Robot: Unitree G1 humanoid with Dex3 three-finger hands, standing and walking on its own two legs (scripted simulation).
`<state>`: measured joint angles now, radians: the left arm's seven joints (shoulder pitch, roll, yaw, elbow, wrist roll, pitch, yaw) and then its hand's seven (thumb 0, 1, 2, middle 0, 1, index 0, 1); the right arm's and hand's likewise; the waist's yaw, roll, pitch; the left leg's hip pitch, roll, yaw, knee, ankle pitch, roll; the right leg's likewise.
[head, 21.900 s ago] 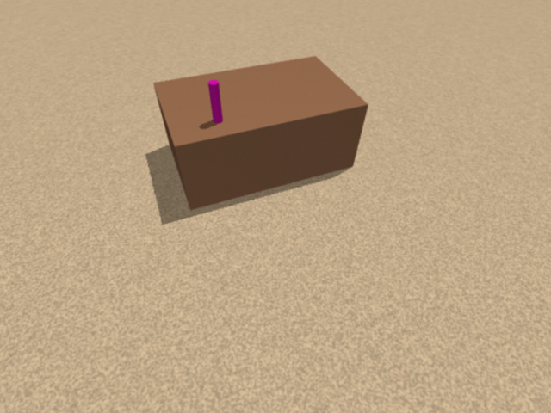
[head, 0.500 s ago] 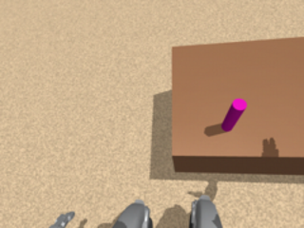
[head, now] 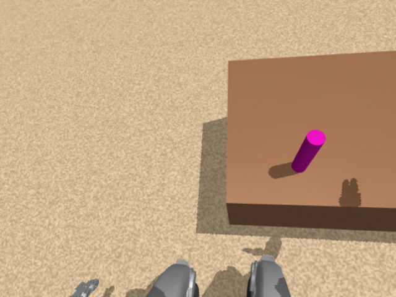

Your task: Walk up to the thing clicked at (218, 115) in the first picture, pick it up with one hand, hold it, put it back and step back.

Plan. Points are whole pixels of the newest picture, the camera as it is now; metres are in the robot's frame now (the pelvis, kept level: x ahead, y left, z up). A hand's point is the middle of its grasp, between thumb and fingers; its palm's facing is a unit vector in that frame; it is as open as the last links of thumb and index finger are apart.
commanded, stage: go down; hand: right
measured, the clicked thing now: (306, 153) +0.49 -0.21 -0.20
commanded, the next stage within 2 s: none
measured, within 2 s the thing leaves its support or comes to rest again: neither
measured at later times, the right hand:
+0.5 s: hand out of the picture +0.41 -0.41 +0.07, palm faces +0.29 +0.96 -0.01, open 16.6 cm
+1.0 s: hand out of the picture +0.41 -0.42 +0.08, palm faces +0.29 +0.96 -0.01, open 16.5 cm
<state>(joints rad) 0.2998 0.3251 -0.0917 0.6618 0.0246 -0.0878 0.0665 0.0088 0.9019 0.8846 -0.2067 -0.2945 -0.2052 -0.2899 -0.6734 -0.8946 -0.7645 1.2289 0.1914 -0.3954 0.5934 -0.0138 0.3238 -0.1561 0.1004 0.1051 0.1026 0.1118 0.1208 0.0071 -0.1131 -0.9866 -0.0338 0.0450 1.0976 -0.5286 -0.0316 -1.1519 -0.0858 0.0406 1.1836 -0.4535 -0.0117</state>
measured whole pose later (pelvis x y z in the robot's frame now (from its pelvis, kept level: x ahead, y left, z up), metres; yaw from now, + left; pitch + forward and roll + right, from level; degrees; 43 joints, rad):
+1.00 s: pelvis +0.00 +0.00 +0.00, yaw +0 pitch +25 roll +6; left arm 0.27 0.32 -0.10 0.68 0.03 -0.09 0.08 0.01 0.90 0.88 -0.21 -0.30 -0.21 -0.29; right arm -0.72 -0.95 -0.78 1.22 0.20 -0.39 0.64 -0.01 0.36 -0.14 0.07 0.09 0.08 0.09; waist 0.12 0.02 -0.09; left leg -1.01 -0.03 0.06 1.11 -0.54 -0.03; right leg -1.18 -0.08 0.05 1.20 -0.46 -0.01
